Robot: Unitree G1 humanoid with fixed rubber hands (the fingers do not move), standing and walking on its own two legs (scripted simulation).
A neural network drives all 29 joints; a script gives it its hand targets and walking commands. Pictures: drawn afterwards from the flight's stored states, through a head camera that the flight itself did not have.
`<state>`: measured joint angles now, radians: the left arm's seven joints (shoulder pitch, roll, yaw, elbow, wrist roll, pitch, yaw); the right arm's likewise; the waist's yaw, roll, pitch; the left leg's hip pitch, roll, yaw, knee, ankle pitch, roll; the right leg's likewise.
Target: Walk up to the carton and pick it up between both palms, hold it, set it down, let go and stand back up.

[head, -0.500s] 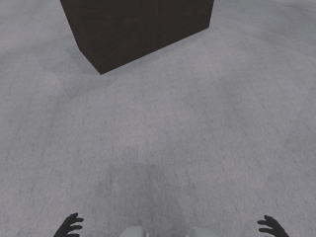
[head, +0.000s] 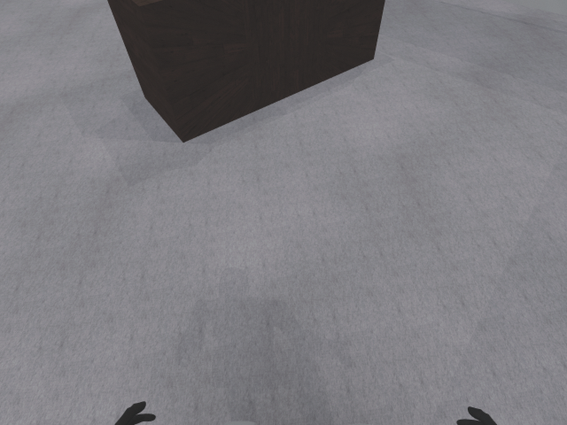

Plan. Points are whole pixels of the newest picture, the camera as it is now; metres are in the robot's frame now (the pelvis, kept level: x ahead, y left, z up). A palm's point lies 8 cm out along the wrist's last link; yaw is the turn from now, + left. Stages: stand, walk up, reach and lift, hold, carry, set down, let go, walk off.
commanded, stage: stand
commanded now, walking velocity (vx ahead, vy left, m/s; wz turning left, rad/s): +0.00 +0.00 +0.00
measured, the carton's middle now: out of the picture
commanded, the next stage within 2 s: none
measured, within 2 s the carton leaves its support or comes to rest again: neither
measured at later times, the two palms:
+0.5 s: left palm out of the picture +0.08 +0.28 -0.11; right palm out of the picture +0.08 -0.28 -0.10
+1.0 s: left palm out of the picture +0.08 +0.29 -0.11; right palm out of the picture +0.08 -0.28 -0.10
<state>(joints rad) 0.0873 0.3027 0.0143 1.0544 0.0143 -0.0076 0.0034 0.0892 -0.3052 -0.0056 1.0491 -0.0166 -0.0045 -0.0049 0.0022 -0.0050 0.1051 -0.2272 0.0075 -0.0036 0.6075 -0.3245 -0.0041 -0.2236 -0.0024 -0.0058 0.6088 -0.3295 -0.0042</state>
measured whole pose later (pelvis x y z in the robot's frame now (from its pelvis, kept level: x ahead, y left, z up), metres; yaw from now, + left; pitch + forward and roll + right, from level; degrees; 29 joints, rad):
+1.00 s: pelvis +0.00 +0.01 +0.02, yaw -1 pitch -3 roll +0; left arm 0.09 0.32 0.01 1.13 0.01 -0.01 0.00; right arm 0.09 -0.31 -0.02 1.13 -0.01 -0.01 0.00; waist 0.00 -0.01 0.07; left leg -0.10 0.00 0.02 0.36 -0.20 0.00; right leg -0.10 -0.01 0.01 0.36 -0.20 0.01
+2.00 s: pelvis +0.01 +0.01 +0.02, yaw -1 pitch -3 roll +0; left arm 0.09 0.32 0.00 1.14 0.01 -0.01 0.00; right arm 0.09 -0.32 -0.02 1.14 -0.01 -0.01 0.00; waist 0.00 -0.01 0.07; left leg -0.08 0.00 0.02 0.33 -0.20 0.01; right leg -0.09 -0.01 0.02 0.34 -0.19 0.01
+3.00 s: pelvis +0.01 +0.01 +0.02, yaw -2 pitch -3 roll +0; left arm 0.09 0.33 0.00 1.13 0.01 -0.01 0.00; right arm 0.09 -0.32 -0.02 1.14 -0.01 -0.01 0.00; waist 0.00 -0.01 0.07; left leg -0.07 0.00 0.03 0.32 -0.20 0.01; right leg -0.07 -0.01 0.02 0.32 -0.19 0.02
